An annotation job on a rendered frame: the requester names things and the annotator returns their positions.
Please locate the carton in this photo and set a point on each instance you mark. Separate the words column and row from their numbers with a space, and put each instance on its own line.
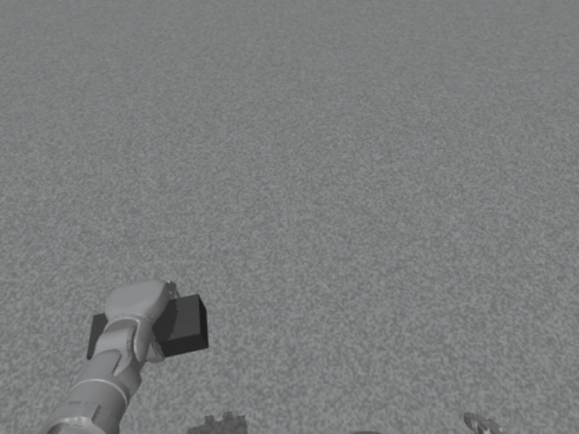
column 181, row 328

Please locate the left robot arm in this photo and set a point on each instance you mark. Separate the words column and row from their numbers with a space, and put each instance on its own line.
column 99, row 398

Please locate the right robot hand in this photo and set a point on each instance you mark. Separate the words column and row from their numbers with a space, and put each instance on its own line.
column 481, row 425

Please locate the left robot hand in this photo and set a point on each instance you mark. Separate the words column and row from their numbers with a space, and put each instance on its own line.
column 146, row 298

